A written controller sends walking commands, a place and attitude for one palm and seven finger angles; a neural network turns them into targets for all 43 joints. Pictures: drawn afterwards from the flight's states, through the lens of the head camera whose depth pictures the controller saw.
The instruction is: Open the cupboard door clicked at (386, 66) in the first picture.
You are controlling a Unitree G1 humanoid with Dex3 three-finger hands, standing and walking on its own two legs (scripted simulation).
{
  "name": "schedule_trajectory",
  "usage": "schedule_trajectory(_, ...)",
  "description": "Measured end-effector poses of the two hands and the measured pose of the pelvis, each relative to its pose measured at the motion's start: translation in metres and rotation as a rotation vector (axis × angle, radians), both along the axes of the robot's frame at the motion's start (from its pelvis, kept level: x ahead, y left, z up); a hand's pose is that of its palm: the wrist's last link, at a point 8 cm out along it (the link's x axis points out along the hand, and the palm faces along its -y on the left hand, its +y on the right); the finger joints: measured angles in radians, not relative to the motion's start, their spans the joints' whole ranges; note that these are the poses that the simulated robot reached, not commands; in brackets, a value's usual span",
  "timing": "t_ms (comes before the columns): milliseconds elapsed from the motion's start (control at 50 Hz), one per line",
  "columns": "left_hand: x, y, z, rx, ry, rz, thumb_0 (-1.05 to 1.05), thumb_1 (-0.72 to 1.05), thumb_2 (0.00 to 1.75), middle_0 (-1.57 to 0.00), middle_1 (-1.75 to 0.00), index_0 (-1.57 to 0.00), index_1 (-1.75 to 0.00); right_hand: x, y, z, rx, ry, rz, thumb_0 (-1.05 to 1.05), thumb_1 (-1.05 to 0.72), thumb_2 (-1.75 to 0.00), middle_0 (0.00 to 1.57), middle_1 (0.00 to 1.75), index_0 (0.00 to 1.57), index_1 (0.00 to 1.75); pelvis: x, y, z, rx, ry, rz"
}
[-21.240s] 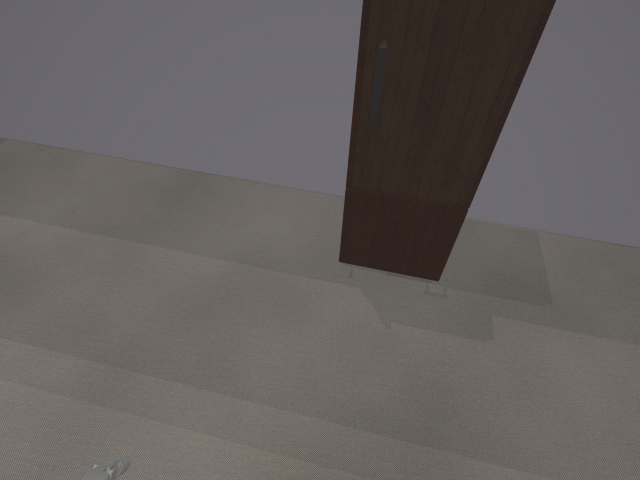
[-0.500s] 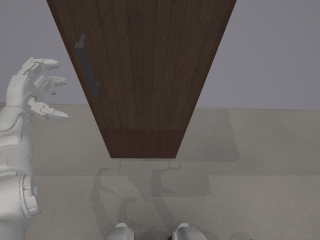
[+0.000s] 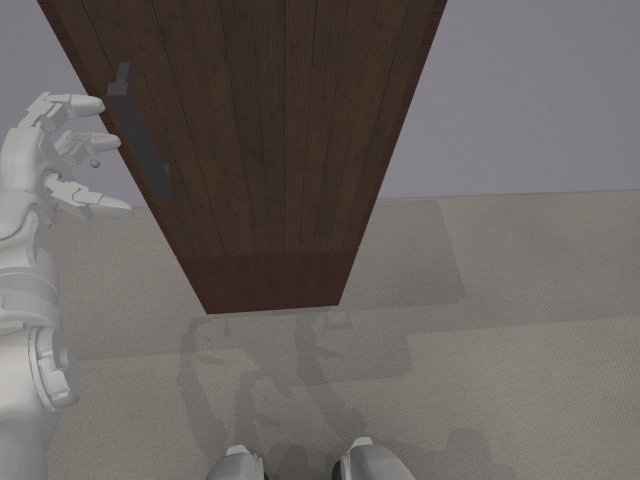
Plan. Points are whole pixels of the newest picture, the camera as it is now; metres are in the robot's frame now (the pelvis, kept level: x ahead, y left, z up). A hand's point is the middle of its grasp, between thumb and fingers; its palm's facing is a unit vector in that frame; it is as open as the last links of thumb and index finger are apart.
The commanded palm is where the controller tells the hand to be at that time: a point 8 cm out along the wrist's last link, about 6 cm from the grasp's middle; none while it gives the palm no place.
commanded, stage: move the hooked fingers beside the handle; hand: left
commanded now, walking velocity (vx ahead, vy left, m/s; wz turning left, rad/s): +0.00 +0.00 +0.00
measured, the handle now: (146, 138) +0.52 +0.18 +0.08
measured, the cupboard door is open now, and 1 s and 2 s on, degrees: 0 0 0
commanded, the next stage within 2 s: slide the fingers in behind the handle in 0.60 s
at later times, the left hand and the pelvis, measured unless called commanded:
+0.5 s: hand (101, 168) +0.47 +0.23 +0.08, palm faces +0.01 -1.00 -0.01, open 14.0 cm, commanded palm +0.45 +0.27 +0.08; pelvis +0.00 +0.00 +0.00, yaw +1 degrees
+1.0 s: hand (101, 166) +0.47 +0.23 +0.09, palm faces +0.03 -1.00 -0.01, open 14.2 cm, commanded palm +0.45 +0.26 +0.08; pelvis +0.00 -0.01 +0.00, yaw +1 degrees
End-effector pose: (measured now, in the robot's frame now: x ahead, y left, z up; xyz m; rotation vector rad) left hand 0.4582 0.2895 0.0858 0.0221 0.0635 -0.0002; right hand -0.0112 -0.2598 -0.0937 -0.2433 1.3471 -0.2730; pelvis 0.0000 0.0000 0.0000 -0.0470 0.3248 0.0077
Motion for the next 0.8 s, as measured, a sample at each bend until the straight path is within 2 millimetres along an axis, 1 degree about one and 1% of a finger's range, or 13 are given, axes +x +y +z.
schedule_trajectory(80, -0.007, 0.001, -0.004, -0.008, -0.017, 0.012, -0.02, -0.49, 0.3, -0.3, -1.2, -0.3, -1.2, 0.007, 0.001, 0.0, 0.004, -0.004, 0.01, 0.01, -0.9, -0.9, 0.2, 0.3, 0.2, 0.3, 0.001, 0.0, 0.001, -0.001, -0.005, 0.002)
schedule_trajectory(160, -0.012, 0.004, 0.001, -0.014, -0.055, 0.026, -0.02, -0.5, 0.3, -0.3, -1.2, -0.3, -1.2, 0.02, -0.001, 0.0, -0.003, -0.031, 0.023, 0.01, -0.9, -0.9, 0.2, 0.3, 0.2, 0.3, 0.002, -0.001, 0.001, -0.003, -0.013, 0.008)
schedule_trajectory(240, -0.014, 0.005, 0.005, -0.007, -0.044, 0.016, -0.02, -0.5, 0.3, -0.3, -1.2, -0.3, -1.2, 0.034, -0.004, 0.001, -0.01, -0.064, 0.044, 0.01, -0.9, -0.9, 0.2, 0.3, 0.2, 0.3, 0.002, -0.001, 0.001, -0.005, -0.021, 0.019)
schedule_trajectory(320, -0.013, 0.003, 0.0, -0.005, -0.003, 0.002, -0.02, -0.5, 0.3, -0.3, -1.2, -0.3, -1.2, 0.044, -0.006, 0.0, -0.017, -0.088, 0.069, 0.01, -0.9, -0.9, 0.2, 0.3, 0.2, 0.3, -0.001, -0.001, 0.0, -0.006, -0.02, 0.028)
schedule_trajectory(380, -0.012, -0.002, -0.003, -0.011, -0.007, 0.0, -0.02, -0.5, 0.3, -0.3, -1.2, -0.3, -1.2, 0.048, -0.008, -0.001, -0.022, -0.096, 0.081, 0.01, -0.9, -0.9, 0.2, 0.3, 0.2, 0.3, -0.002, -0.002, -0.001, -0.004, -0.015, 0.028)
schedule_trajectory(500, -0.007, -0.008, -0.003, -0.01, -0.042, 0.01, -0.02, -0.5, 0.3, -0.3, -1.2, -0.3, -1.2, 0.043, -0.01, -0.003, -0.023, -0.088, 0.075, 0.01, -0.9, -0.9, 0.2, 0.3, 0.2, 0.3, -0.004, -0.004, -0.003, -0.004, -0.006, 0.025)
schedule_trajectory(680, -0.004, -0.001, -0.001, 0.005, -0.011, 0.022, -0.02, -0.5, 0.3, -0.3, -1.2, -0.3, -1.21, 0.022, -0.009, -0.004, -0.01, -0.038, 0.039, 0.01, -0.9, -0.9, 0.2, 0.3, 0.2, 0.3, -0.004, -0.007, -0.003, -0.003, -0.005, 0.02)
schedule_trajectory(800, -0.003, -0.005, 0.005, -0.005, -0.035, 0.005, -0.02, -0.5, 0.3, -0.3, -1.2, -0.3, -1.2, 0.011, -0.01, -0.004, -0.009, -0.008, 0.028, 0.01, -0.9, -0.9, 0.2, 0.3, 0.2, 0.3, -0.003, -0.007, -0.002, -0.004, -0.003, 0.02)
